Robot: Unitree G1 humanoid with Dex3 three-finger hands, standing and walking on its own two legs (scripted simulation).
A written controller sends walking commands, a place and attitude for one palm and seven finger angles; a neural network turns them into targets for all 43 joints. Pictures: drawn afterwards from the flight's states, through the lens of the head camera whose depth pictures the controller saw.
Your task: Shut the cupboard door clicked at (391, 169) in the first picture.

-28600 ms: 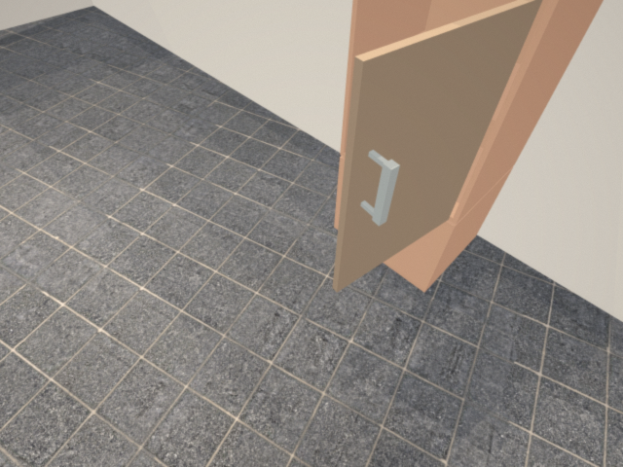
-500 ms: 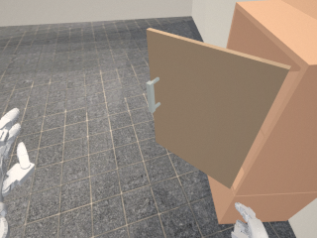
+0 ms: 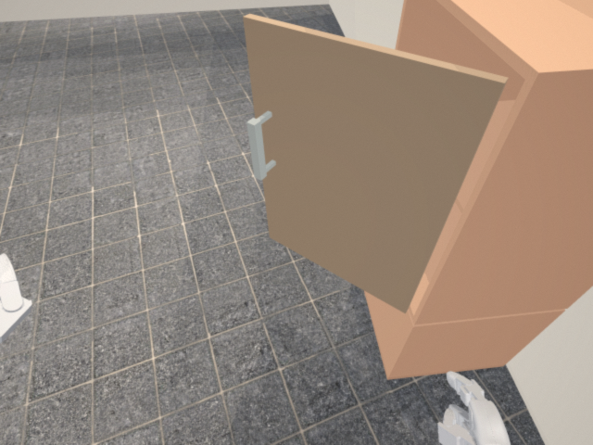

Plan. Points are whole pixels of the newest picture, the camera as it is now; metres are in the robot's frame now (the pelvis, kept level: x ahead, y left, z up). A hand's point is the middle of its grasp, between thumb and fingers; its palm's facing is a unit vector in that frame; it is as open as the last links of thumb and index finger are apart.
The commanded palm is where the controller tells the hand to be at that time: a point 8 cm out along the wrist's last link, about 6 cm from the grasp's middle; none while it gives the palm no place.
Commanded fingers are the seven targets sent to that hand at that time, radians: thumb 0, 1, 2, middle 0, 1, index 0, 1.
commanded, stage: step back with the hand held close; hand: left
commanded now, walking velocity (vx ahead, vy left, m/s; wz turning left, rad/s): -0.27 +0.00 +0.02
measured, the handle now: (263, 146) +0.67 +0.11 +0.02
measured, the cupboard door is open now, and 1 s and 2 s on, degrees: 49 49 49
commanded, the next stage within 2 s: stop stepping back and stand still in 0.54 s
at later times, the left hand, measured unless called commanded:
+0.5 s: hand out of the picture +0.11 +0.31 +0.17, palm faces +0.57 -0.71 -0.42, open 7.4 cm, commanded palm +0.04 +0.31 +0.19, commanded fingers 0.00 0.90 0.90 -0.20 -0.30 -0.20 -0.30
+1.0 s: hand out of the picture +0.01 +0.30 +0.14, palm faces +0.53 -0.79 -0.30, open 7.4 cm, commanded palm -0.06 +0.32 +0.19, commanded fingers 0.00 0.90 0.90 -0.20 -0.30 -0.20 -0.30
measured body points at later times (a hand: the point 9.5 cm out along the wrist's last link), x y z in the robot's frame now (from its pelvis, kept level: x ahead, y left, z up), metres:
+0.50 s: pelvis -0.10 +0.00 +0.00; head -0.06 +0.02 +0.45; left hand +0.07 +0.34 +0.19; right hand +0.12 -0.20 -0.08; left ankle +0.00 +0.09 -0.72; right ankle -0.15 -0.13 -0.72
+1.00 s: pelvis -0.20 +0.02 +0.01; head -0.22 +0.04 +0.45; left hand -0.02 +0.34 +0.15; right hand -0.07 -0.25 -0.07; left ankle -0.17 +0.13 -0.72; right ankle -0.16 -0.13 -0.72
